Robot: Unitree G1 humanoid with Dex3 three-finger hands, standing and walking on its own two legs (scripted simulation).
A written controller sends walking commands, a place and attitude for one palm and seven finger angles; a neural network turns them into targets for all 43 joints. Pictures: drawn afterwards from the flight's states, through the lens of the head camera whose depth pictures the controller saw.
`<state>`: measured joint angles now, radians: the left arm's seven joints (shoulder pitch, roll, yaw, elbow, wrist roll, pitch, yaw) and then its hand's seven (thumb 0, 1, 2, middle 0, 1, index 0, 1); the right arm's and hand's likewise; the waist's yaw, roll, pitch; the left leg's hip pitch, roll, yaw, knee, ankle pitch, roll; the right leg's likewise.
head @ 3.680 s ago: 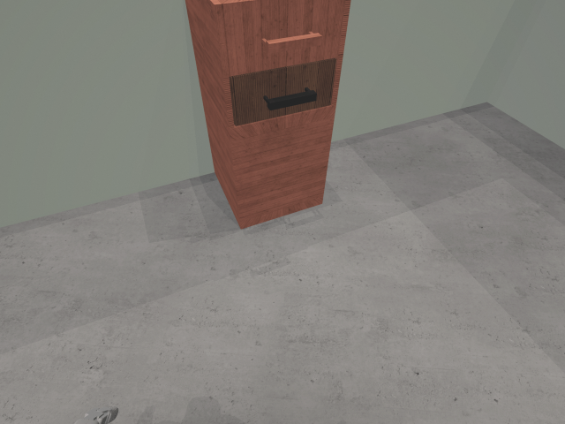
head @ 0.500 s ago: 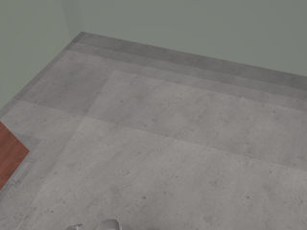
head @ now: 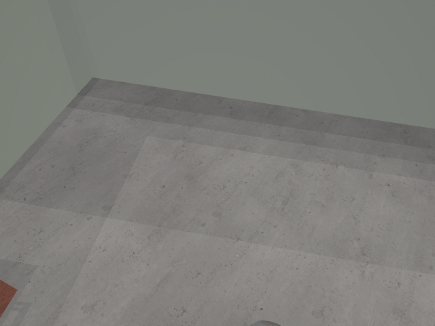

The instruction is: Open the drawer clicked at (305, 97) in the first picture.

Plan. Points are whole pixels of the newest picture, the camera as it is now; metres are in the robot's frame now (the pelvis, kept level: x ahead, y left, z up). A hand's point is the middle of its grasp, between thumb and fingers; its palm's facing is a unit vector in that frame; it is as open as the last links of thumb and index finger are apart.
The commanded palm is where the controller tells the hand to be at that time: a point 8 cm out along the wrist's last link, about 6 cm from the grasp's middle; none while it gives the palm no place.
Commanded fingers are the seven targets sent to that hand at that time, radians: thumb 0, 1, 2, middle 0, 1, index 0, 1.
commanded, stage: walk to a spot facing it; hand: left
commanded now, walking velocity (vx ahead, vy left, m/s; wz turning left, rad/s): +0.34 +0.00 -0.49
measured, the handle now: out of the picture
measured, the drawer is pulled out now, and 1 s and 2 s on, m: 0.00 0.00 0.00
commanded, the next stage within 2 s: turn to face it in 0.32 s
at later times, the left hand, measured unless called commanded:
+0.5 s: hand (192, 249) +0.32 +0.08 -0.16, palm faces -0.18 -0.95 -0.23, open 7.3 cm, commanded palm none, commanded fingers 0.00 0.90 0.90 -0.20 -0.30 -0.20 -0.30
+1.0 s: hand (171, 255) +0.31 +0.13 -0.19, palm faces +0.11 -0.97 -0.20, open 7.3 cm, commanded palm none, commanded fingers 0.00 0.90 0.90 -0.20 -0.30 -0.20 -0.30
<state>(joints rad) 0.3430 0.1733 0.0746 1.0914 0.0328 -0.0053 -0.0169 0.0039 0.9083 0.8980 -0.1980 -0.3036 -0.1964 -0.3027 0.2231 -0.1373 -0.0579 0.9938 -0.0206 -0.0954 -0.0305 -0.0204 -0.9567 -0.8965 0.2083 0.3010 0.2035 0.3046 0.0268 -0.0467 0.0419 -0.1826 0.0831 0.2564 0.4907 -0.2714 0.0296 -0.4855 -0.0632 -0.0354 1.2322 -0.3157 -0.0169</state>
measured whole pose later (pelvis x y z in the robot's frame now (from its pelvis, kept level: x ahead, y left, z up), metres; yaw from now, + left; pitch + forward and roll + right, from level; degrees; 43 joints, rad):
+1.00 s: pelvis +0.28 -0.06 -0.01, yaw +3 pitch +0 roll -1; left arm 0.21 0.20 0.08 1.00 0.02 0.05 0.02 0.00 0.91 0.90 -0.20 -0.30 -0.20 -0.30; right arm 0.19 -0.17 -0.05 0.96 -0.02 0.01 -0.01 0.00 -0.91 -0.90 0.20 0.30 0.20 0.30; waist 0.00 -0.03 0.10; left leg -0.34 0.01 0.11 0.60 -0.25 0.06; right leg -0.45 -0.08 -0.09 1.11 -0.49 0.06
